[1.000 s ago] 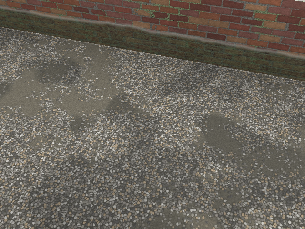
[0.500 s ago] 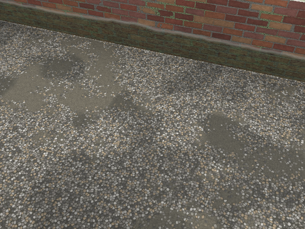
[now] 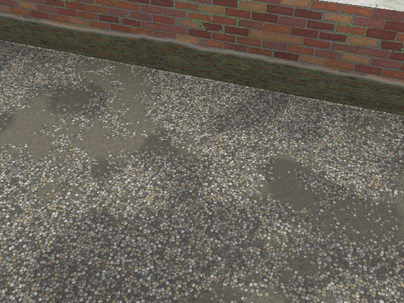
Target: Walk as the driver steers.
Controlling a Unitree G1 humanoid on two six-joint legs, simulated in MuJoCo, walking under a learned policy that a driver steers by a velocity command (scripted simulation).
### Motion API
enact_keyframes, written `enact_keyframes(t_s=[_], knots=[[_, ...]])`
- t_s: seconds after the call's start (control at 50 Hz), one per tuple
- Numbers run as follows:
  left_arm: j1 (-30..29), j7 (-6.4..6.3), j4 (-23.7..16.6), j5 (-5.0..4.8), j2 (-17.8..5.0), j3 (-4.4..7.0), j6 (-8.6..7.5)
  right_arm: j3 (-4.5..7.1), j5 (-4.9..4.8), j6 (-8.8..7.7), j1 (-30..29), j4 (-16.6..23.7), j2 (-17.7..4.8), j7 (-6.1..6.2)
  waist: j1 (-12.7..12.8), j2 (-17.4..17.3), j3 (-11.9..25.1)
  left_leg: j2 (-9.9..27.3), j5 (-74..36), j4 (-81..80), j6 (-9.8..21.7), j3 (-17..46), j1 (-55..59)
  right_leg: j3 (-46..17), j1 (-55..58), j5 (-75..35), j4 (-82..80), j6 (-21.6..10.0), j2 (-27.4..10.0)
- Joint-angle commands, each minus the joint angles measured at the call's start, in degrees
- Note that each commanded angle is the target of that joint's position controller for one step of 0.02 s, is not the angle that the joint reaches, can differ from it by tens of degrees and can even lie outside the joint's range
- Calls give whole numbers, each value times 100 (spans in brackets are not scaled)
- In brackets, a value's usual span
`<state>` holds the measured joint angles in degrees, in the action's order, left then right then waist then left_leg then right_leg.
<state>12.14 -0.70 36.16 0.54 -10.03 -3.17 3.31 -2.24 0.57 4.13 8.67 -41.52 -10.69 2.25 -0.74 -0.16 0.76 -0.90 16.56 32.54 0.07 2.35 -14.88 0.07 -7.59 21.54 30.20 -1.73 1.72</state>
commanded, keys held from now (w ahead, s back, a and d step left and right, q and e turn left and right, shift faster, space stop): w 1.00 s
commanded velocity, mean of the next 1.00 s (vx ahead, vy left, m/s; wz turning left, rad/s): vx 0.47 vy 0.00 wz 0.00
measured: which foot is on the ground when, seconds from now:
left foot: down 0.00-1.00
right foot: down 0.00-1.00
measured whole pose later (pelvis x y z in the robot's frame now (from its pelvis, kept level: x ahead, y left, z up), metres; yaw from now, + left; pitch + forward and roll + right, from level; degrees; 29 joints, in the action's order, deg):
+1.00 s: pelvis +0.00 +0.01 -0.01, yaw +1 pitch -1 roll +0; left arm 12.3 -0.6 34.4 0.9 -9.1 -3.1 2.3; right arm -2.2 0.5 4.1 6.3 -36.2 -10.2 1.8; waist -0.7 -0.1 0.4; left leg -2.6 20.4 39.5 1.3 1.7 -17.7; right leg -0.1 -10.5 26.4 38.3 -0.5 0.0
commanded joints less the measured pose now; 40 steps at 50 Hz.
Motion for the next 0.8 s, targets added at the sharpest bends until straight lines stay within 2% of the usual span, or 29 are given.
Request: enact_keyframes(t_s=[0.02,0.04,0.06,0.08,0.1,0.14,0.16,0.18,0.2,0.22,0.26,0.34,0.36,0.38,0.4,0.42,0.5,0.52,0.54,0.56,0.62,0.8], knots=[[-92,5,-422,14,-299,88,-95,129,-49,-12,-320,489,-488,70,59,6,35,148,-880,-286,304,179,-27,-203,-186,-975,-241,-160,-213],[-378,-10,-620,13,-367,101,-57,142,0,-22,-646,656,-478,-15,-19,-13,-243,175,-1909,-55,296,36,-271,-364,-288,-1999,-119,-175,-378],[-337,-20,-638,28,-478,151,-43,148,53,-45,-514,661,-474,-46,-37,19,27,162,-2134,-29,291,9,-222,-372,-124,-2293,18,-184,-416],[-36,-16,-498,19,-405,139,-89,134,-5,-51,-149,538,-468,20,36,-4,478,145,-1220,-168,312,158,57,-175,35,-1270,20,-143,-254],[-136,-3,-543,26,-297,102,-108,139,-39,-40,-328,598,-479,31,48,-84,206,151,-1105,-203,327,220,-39,-162,-136,-1083,22,-117,-211],[-228,6,-566,28,-288,99,-143,149,-43,-19,-460,691,-505,34,26,-84,102,173,-1055,-200,353,287,-109,-153,-214,-1021,88,-115,-200],[-484,-15,-739,23,-375,114,-101,162,-8,-35,-748,833,-499,-47,-51,-21,-132,184,-2134,77,333,84,-322,-331,-292,-2118,163,-120,-373],[-425,-28,-725,40,-479,161,-85,164,58,-64,-608,815,-485,-72,-71,43,151,154,-2356,114,319,32,-270,-366,-102,-2490,269,-133,-436],[-111,-26,-584,26,-395,153,-135,146,2,-76,-242,685,-460,-2,11,38,636,122,-1409,-42,319,160,44,-170,84,-1459,252,-104,-277],[-195,-12,-618,28,-277,109,-145,147,-37,-59,-437,743,-459,9,30,-31,348,126,-1259,-73,324,206,-35,-158,-110,-1248,207,-85,-237],[-284,0,-625,27,-261,102,-165,149,-41,-27,-565,822,-464,15,5,-21,198,142,-1160,-86,338,254,-102,-160,-222,-1135,214,-91,-228],[-234,7,-622,30,-283,106,-192,148,-26,-22,-580,881,-463,5,-5,2,170,108,-1093,-41,327,237,-182,-198,-239,-1219,241,-100,-265],[-466,-14,-767,26,-396,126,-143,164,16,-51,-853,1000,-471,-73,-75,49,-56,125,-2150,235,312,45,-373,-400,-305,-2405,291,-108,-456],[-156,-18,-602,26,-404,155,-184,143,13,-68,-415,856,-424,-16,-23,123,550,75,-1322,59,304,142,-46,-238,-23,-1563,301,-107,-340],[-191,-8,-629,23,-301,118,-185,143,-19,-60,-547,880,-427,-9,5,56,322,75,-1225,45,301,163,-105,-217,-167,-1396,263,-96,-295],[-228,-6,-632,29,-277,108,-188,143,-26,-51,-616,916,-421,-4,0,45,261,78,-1190,34,302,178,-121,-218,-220,-1338,244,-93,-296],[-224,4,-632,31,-280,108,-196,136,-22,-34,-650,958,-415,-6,-8,28,193,82,-1142,40,306,193,-177,-218,-275,-1278,264,-93,-289],[-462,-13,-775,28,-390,126,-142,153,18,-60,-908,1066,-433,-82,-77,49,-49,111,-2177,283,298,25,-380,-408,-350,-2434,319,-95,-468],[-145,-18,-610,33,-391,154,-185,132,14,-78,-480,921,-389,-24,-18,109,565,69,-1348,103,296,129,-52,-239,-65,-1551,331,-90,-346],[-178,-7,-637,31,-291,117,-187,130,-19,-72,-615,944,-392,-18,14,38,345,73,-1240,81,296,157,-115,-213,-201,-1358,294,-78,-298],[-251,5,-647,31,-273,110,-196,126,-29,-47,-715,1001,-390,-14,3,32,203,89,-1143,47,300,194,-185,-209,-304,-1205,277,-79,-282],[-230,13,-647,31,-293,114,-214,117,-20,-69,-712,1040,-380,-22,5,51,197,68,-1055,84,286,176,-255,-258,-301,-1245,270,-100,-321]])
